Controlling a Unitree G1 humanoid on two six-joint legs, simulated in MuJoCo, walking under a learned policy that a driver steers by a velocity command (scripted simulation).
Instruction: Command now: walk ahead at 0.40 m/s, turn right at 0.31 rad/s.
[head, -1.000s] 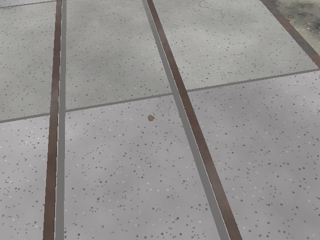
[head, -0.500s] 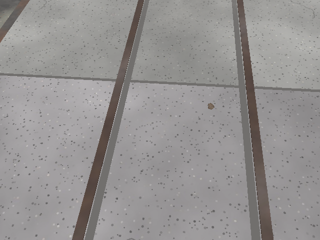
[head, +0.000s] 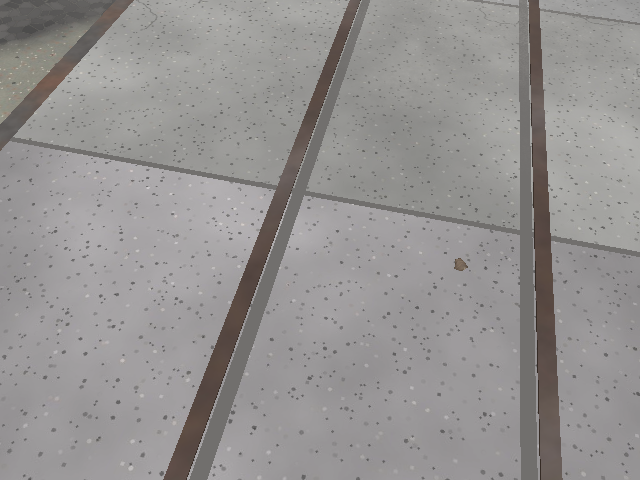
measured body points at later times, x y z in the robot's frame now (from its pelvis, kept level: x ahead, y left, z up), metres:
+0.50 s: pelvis +0.16 -0.05 -0.01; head +0.22 -0.07 +0.43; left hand +0.41 +0.17 -0.10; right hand +0.23 -0.36 -0.12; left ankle +0.16 +0.12 -0.65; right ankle +0.24 -0.14 -0.74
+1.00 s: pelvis +0.25 -0.02 -0.01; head +0.26 -0.01 +0.44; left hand +0.47 +0.18 -0.11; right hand +0.29 -0.31 -0.10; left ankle +0.31 +0.09 -0.74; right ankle +0.24 -0.14 -0.74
